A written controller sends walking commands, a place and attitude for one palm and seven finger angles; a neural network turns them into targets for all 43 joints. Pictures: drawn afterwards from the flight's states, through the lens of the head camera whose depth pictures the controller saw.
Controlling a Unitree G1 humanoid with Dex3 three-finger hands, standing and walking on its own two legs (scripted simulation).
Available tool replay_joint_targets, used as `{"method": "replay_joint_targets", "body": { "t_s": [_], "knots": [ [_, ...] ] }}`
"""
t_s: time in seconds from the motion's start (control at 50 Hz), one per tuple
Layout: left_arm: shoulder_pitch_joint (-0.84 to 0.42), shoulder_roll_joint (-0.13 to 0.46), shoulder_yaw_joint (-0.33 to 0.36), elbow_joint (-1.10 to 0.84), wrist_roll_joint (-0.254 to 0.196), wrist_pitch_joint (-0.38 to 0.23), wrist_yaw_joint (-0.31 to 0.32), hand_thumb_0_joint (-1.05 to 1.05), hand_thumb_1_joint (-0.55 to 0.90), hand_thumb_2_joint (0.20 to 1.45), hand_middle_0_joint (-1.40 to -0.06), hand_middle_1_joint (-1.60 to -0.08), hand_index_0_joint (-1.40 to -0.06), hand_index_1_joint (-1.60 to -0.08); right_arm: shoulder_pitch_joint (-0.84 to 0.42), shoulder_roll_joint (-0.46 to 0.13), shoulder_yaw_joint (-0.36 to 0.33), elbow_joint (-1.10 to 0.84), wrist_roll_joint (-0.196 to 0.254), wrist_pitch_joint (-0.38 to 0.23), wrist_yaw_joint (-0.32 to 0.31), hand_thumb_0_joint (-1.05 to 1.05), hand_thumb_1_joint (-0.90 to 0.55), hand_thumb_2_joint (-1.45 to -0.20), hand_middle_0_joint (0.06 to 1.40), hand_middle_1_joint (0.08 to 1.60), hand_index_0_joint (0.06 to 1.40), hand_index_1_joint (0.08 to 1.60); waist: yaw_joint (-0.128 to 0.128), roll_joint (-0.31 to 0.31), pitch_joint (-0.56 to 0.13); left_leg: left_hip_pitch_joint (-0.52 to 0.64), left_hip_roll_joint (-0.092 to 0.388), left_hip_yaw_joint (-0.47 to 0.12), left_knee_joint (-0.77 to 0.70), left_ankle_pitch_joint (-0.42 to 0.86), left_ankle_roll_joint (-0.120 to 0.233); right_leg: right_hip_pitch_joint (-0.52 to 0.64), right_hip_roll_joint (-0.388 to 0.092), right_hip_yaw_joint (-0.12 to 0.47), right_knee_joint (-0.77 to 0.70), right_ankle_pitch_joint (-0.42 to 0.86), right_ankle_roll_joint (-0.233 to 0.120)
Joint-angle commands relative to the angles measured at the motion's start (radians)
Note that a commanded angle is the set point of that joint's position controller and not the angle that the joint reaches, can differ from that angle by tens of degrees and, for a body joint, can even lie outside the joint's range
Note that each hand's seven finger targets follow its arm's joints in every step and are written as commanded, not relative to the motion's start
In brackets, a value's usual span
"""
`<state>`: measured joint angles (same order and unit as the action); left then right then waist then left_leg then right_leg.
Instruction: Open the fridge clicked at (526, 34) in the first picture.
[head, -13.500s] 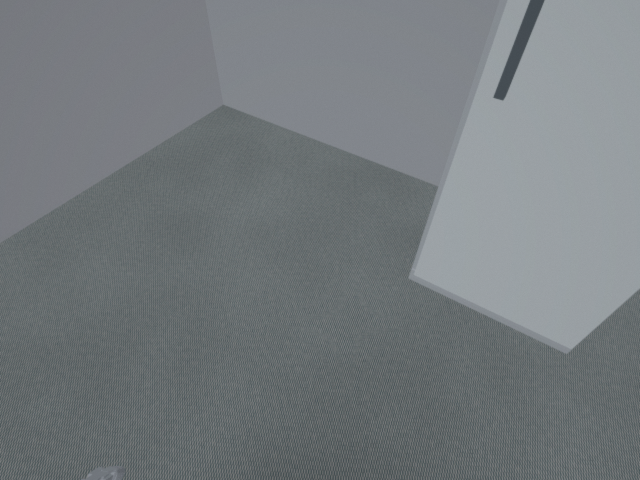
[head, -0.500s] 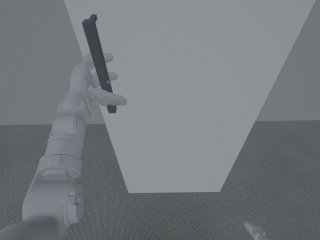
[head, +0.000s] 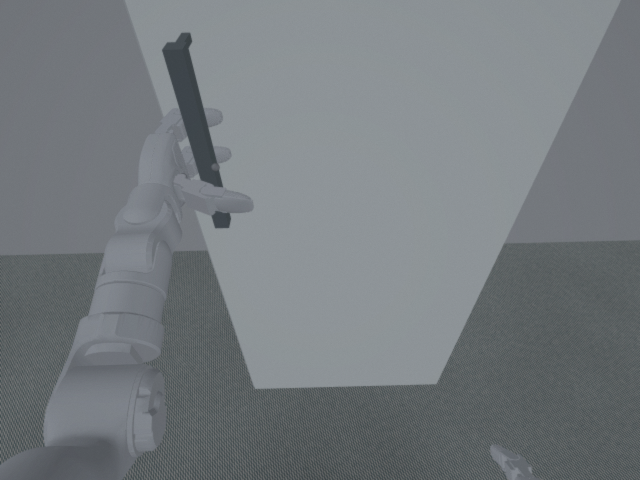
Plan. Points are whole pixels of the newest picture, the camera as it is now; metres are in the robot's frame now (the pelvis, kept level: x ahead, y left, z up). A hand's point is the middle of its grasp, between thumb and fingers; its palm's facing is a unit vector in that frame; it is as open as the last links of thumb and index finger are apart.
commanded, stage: slide the fingers in behind the handle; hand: left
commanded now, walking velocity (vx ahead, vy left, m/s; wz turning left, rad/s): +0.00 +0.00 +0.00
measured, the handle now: (206, 142) +0.49 +0.18 +0.19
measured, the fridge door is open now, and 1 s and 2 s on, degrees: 0 0 5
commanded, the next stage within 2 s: grip the handle and tug to test in 0.16 s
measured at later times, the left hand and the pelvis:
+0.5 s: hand (214, 166) +0.43 +0.15 +0.20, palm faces +0.07 -1.00 +0.01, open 12.8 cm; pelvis +0.00 +0.00 +0.00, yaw +1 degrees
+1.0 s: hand (214, 164) +0.43 +0.15 +0.20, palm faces +0.07 -1.00 +0.01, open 5.8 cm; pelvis +0.00 +0.00 +0.00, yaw +0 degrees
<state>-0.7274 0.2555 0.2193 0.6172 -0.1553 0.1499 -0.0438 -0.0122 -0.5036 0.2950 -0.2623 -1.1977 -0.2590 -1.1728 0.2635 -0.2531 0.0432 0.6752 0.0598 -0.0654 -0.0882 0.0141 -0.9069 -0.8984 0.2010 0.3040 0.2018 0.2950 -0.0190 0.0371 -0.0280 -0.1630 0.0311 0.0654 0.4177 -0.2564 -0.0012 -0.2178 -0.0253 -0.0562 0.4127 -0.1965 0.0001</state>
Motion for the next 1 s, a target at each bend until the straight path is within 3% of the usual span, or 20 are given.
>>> {"method": "replay_joint_targets", "body": {
  "t_s": [0.0, 0.04, 0.08, 0.1, 0.12, 0.16, 0.24, 0.26, 0.38, 0.42, 0.64, 0.66, 0.72, 0.78, 0.84, 0.88, 0.96, 0.98],
  "knots": [
    [-0.506, 0.168, 0.027, -0.227, -0.009, -0.062, -0.005, 0.000, -0.500, 0.300, -0.300, -1.200, -0.300, -1.200, -0.079, -0.119, -0.040, -0.139, 0.000, -0.042, -0.007, 0.000, -0.900, -0.900, 0.200, 0.300, 0.200, 0.300, 0.009, -0.038, -0.284, 0.063, -0.023, -0.036, -0.034, 0.279, 0.032, 0.120, 0.024, 0.013, -0.022, 0.281, -0.031],
    [-0.525, 0.172, 0.031, -0.227, -0.006, -0.061, -0.004, 0.000, -0.500, 0.300, -0.300, -1.200, -0.300, -1.200, -0.071, -0.119, -0.042, -0.134, -0.002, -0.041, -0.008, 0.000, -0.900, -0.900, 0.200, 0.300, 0.200, 0.300, 0.006, -0.060, -0.300, 0.065, -0.023, -0.037, -0.034, 0.280, 0.032, 0.124, 0.024, 0.012, -0.022, 0.287, -0.030],
    [-0.494, 0.180, 0.040, -0.227, -0.003, -0.062, -0.004, 0.000, -0.500, 0.300, -0.300, -1.200, -0.300, -1.200, -0.073, -0.118, -0.042, -0.139, -0.003, -0.039, -0.006, 0.000, -0.900, -0.900, 0.200, 0.300, 0.200, 0.300, 0.017, -0.030, -0.312, 0.072, -0.024, -0.034, -0.031, 0.304, 0.030, 0.135, 0.023, 0.012, -0.018, 0.304, -0.032],
    [-0.504, 0.191, 0.046, -0.244, -0.002, -0.066, -0.002, 0.000, -0.500, 0.300, -0.300, -1.200, -0.300, -1.200, -0.069, -0.118, -0.042, -0.138, -0.004, -0.038, -0.005, 0.000, -0.900, -0.900, 0.200, 0.300, 0.200, 0.300, 0.014, -0.043, -0.323, 0.073, -0.022, -0.038, -0.030, 0.317, 0.030, 0.143, 0.023, 0.011, -0.015, 0.319, -0.032],
    [-0.502, 0.160, 0.019, -0.244, 0.001, -0.062, -0.005, 0.000, -0.500, 0.300, -0.300, -1.200, -0.300, -1.200, -0.073, -0.114, -0.042, -0.139, -0.003, -0.038, -0.005, 0.000, -0.900, -0.900, 0.200, 0.300, 0.200, 0.300, 0.012, -0.029, -0.317, 0.073, -0.023, -0.033, -0.026, 0.325, 0.031, 0.138, 0.023, 0.012, -0.012, 0.329, -0.033],
    [-0.526, 0.163, 0.018, -0.229, 0.000, -0.058, -0.004, 0.000, -0.500, 0.300, -0.300, -1.200, -0.300, -1.200, -0.070, -0.116, -0.040, -0.134, -0.003, -0.036, -0.004, 0.000, -0.900, -0.900, 0.200, 0.300, 0.200, 0.300, 0.003, -0.045, -0.293, 0.064, -0.023, -0.037, -0.029, 0.298, 0.029, 0.121, 0.025, 0.010, -0.018, 0.305, -0.032],
    [-0.513, 0.176, 0.030, -0.213, 0.000, -0.060, -0.004, 0.000, -0.500, 0.300, -0.300, -1.200, -0.300, -1.200, -0.072, -0.115, -0.039, -0.136, -0.003, -0.033, -0.006, 0.000, -0.900, -0.900, 0.200, 0.300, 0.200, 0.300, 0.009, -0.045, -0.296, 0.060, -0.022, -0.041, -0.034, 0.284, 0.028, 0.124, 0.024, 0.010, -0.019, 0.281, -0.034],
    [-0.526, 0.149, 0.006, -0.228, -0.001, -0.061, -0.005, 0.000, -0.453, 0.320, -0.305, -1.207, -0.305, -1.207, -0.076, -0.114, -0.038, -0.141, -0.002, -0.035, -0.005, 0.000, -0.900, -0.900, 0.200, 0.300, 0.200, 0.300, 0.004, -0.030, -0.289, 0.062, -0.021, -0.041, -0.035, 0.277, 0.028, 0.114, 0.024, 0.011, -0.021, 0.273, -0.034],
    [-0.513, 0.179, 0.029, -0.197, 0.005, -0.067, 0.000, 0.000, -0.173, 0.440, -0.335, -1.247, -0.335, -1.247, -0.067, -0.119, -0.041, -0.137, -0.003, -0.032, -0.007, 0.000, -0.900, -0.900, 0.200, 0.300, 0.200, 0.300, 0.008, -0.047, -0.299, 0.067, -0.019, -0.044, -0.035, 0.289, 0.029, 0.120, 0.025, 0.008, -0.020, 0.272, -0.033],
    [-0.559, 0.133, -0.012, -0.212, 0.000, -0.068, -0.002, 0.000, -0.080, 0.480, -0.345, -1.260, -0.345, -1.260, -0.068, -0.113, -0.038, -0.134, -0.001, -0.035, -0.006, 0.000, -0.900, -0.900, 0.200, 0.300, 0.200, 0.300, -0.006, -0.023, -0.279, 0.067, -0.020, -0.047, -0.032, 0.282, 0.027, 0.099, 0.024, 0.008, -0.022, 0.268, -0.033],
    [-0.546, 0.123, -0.013, -0.204, -0.003, -0.079, -0.002, 0.000, 0.433, 0.700, -0.400, -1.333, -0.400, -1.333, -0.063, -0.116, -0.042, -0.126, -0.003, -0.044, -0.003, 0.000, -0.900, -0.900, 0.200, 0.300, 0.200, 0.300, 0.001, -0.050, -0.308, 0.076, -0.021, -0.049, -0.026, 0.294, 0.027, 0.109, 0.027, 0.005, -0.014, 0.282, -0.035],
    [-0.563, 0.109, -0.028, -0.206, -0.004, -0.078, -0.003, 0.000, 0.480, 0.720, -0.405, -1.340, -0.405, -1.340, -0.061, -0.116, -0.042, -0.125, -0.004, -0.044, -0.003, 0.000, -0.900, -0.900, 0.200, 0.300, 0.200, 0.300, -0.008, -0.056, -0.305, 0.078, -0.022, -0.048, -0.025, 0.291, 0.029, 0.103, 0.028, 0.005, -0.015, 0.284, -0.033],
    [-0.556, 0.091, -0.040, -0.238, -0.005, -0.086, -0.004, 0.000, 0.620, 0.780, -0.420, -1.360, -0.420, -1.360, -0.066, -0.112, -0.042, -0.130, -0.004, -0.048, 0.000, 0.000, -0.900, -0.900, 0.200, 0.300, 0.200, 0.300, 0.000, -0.015, -0.323, 0.096, -0.021, -0.049, -0.021, 0.323, 0.026, 0.109, 0.027, 0.004, -0.008, 0.301, -0.037],
    [-0.514, 0.135, -0.001, -0.230, -0.006, -0.085, -0.004, 0.000, 0.760, 0.840, -0.435, -1.380, -0.435, -1.380, -0.063, -0.120, -0.046, -0.130, -0.004, -0.046, 0.001, 0.000, -0.900, -0.900, 0.200, 0.300, 0.200, 0.300, 0.011, -0.057, -0.331, 0.086, -0.020, -0.048, -0.021, 0.332, 0.028, 0.133, 0.029, 0.002, -0.009, 0.317, -0.036],
    [-0.530, 0.118, -0.018, -0.234, -0.008, -0.077, -0.012, 0.000, 0.900, 0.900, -0.450, -1.400, -0.450, -1.400, -0.067, -0.116, -0.044, -0.128, -0.004, -0.043, -0.001, 0.000, -0.900, -0.900, 0.200, 0.300, 0.200, 0.300, 0.000, -0.062, -0.313, 0.081, -0.021, -0.043, -0.023, 0.318, 0.030, 0.124, 0.028, 0.004, -0.011, 0.320, -0.033],
    [-0.501, 0.153, 0.017, -0.226, -0.010, -0.073, -0.012, 0.000, 0.900, 0.900, -0.450, -1.400, -0.450, -1.400, -0.073, -0.121, -0.044, -0.134, -0.004, -0.042, -0.002, 0.000, -0.900, -0.900, 0.200, 0.300, 0.200, 0.300, 0.013, -0.053, -0.313, 0.076, -0.022, -0.042, -0.023, 0.313, 0.031, 0.133, 0.027, 0.005, -0.014, 0.311, -0.034],
    [-0.490, 0.178, 0.038, -0.242, -0.012, -0.064, -0.019, 0.000, 0.900, 0.900, -0.450, -1.400, -0.450, -1.400, -0.077, -0.117, -0.041, -0.138, -0.003, -0.037, -0.002, 0.000, -0.900, -0.900, 0.200, 0.300, 0.200, 0.300, 0.016, -0.048, -0.311, 0.063, -0.024, -0.035, -0.022, 0.326, 0.032, 0.148, 0.025, 0.009, -0.011, 0.345, -0.034],
    [-0.458, 0.193, 0.055, -0.245, -0.011, -0.064, -0.017, 0.000, 0.900, 0.900, -0.450, -1.400, -0.450, -1.400, -0.080, -0.120, -0.043, -0.146, -0.004, -0.034, -0.002, 0.000, -0.900, -0.900, 0.200, 0.300, 0.200, 0.300, 0.028, -0.030, -0.317, 0.065, -0.025, -0.032, -0.023, 0.336, 0.031, 0.159, 0.024, 0.008, -0.009, 0.344, -0.035]
  ]
}}
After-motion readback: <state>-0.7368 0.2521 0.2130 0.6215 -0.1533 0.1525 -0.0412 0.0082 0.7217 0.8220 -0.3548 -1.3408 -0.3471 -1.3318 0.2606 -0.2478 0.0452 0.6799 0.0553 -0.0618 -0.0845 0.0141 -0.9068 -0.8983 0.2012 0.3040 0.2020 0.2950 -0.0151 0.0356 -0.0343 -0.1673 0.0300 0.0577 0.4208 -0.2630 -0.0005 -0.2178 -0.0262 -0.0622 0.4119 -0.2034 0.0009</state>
